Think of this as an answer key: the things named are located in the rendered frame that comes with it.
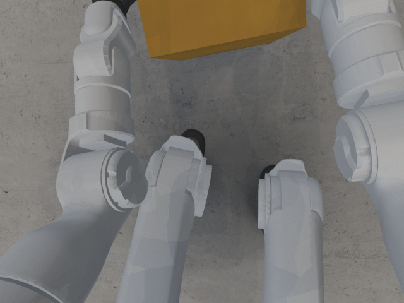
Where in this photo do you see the right robot shin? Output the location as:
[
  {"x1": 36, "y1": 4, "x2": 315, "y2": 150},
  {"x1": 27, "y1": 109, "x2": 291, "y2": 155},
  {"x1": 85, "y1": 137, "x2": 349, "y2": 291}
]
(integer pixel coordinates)
[{"x1": 269, "y1": 159, "x2": 324, "y2": 223}]

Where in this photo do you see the left robot upper arm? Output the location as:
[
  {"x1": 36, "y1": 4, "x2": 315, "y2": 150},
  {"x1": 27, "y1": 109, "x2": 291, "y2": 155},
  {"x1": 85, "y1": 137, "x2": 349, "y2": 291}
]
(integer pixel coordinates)
[{"x1": 0, "y1": 147, "x2": 148, "y2": 303}]

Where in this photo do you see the right robot upper arm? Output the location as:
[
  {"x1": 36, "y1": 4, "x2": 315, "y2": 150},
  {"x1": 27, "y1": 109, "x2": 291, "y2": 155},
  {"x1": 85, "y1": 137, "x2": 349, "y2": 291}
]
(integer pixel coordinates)
[{"x1": 333, "y1": 100, "x2": 404, "y2": 292}]

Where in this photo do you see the robot left forearm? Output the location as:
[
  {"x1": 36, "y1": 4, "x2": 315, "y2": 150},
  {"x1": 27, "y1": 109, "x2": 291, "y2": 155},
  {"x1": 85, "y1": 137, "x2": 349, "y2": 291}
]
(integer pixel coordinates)
[{"x1": 56, "y1": 1, "x2": 136, "y2": 191}]

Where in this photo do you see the robot right forearm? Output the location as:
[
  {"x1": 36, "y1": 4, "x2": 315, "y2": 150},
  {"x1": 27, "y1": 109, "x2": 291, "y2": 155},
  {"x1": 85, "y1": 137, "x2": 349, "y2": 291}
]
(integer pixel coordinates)
[{"x1": 310, "y1": 0, "x2": 404, "y2": 109}]

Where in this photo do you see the carton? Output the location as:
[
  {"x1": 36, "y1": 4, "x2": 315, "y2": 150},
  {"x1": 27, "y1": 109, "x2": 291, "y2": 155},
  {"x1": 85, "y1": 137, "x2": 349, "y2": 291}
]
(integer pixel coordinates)
[{"x1": 137, "y1": 0, "x2": 307, "y2": 61}]

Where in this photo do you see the left robot hand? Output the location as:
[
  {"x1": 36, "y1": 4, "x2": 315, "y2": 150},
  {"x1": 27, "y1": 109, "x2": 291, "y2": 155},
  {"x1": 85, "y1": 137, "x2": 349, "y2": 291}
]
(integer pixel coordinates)
[{"x1": 92, "y1": 0, "x2": 136, "y2": 19}]

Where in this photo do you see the left robot foot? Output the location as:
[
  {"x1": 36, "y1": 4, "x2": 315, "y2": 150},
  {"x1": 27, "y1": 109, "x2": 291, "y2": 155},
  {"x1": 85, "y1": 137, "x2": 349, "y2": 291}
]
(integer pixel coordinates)
[{"x1": 181, "y1": 129, "x2": 205, "y2": 157}]

